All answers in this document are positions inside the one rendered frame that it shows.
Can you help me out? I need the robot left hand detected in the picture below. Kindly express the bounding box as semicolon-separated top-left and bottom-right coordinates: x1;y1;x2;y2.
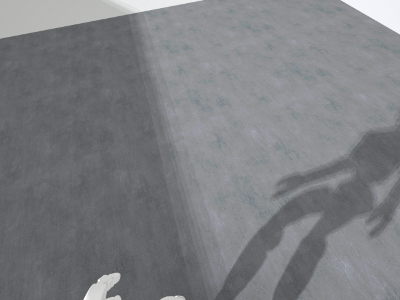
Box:
84;272;121;300

